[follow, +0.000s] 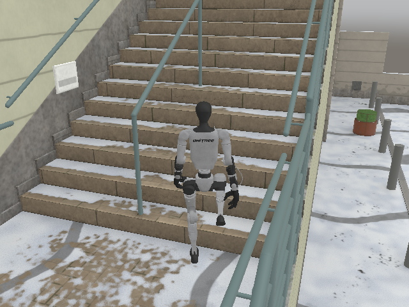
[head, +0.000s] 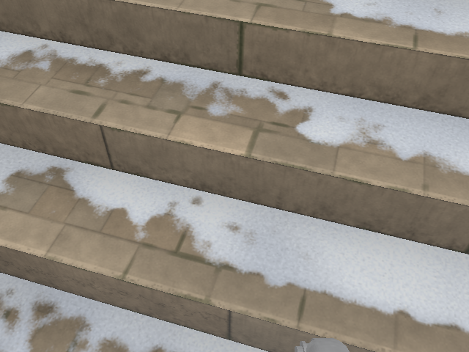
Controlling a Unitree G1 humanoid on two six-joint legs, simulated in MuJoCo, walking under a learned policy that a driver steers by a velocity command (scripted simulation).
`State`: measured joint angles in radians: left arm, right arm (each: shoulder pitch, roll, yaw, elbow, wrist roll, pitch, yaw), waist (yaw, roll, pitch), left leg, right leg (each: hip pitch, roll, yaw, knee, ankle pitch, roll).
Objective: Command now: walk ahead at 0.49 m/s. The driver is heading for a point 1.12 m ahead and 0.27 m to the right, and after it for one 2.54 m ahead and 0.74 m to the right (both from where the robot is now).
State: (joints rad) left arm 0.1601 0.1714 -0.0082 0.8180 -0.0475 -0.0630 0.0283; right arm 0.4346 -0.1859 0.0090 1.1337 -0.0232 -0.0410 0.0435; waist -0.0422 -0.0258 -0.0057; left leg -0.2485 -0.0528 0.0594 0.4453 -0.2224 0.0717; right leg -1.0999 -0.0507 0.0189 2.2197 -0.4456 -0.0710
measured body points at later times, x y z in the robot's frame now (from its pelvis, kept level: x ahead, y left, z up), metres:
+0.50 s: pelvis +0.26 -0.05 +0.16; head +0.25 -0.07 +0.61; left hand +0.17 +0.16 +0.01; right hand +0.46 -0.24 +0.06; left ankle +0.33 +0.14 -0.31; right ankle +0.24 -0.12 -0.57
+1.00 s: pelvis +0.54 +0.01 +0.31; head +0.53 +0.01 +0.76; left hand +0.62 +0.25 +0.18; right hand +0.61 -0.24 +0.17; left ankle +0.61 +0.09 -0.41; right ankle +0.47 -0.15 -0.17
